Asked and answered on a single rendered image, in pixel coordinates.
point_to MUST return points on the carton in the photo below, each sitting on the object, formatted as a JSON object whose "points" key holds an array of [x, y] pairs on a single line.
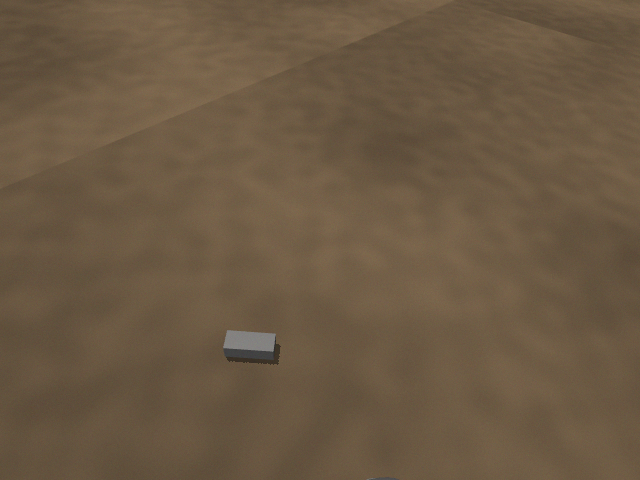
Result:
{"points": [[254, 345]]}

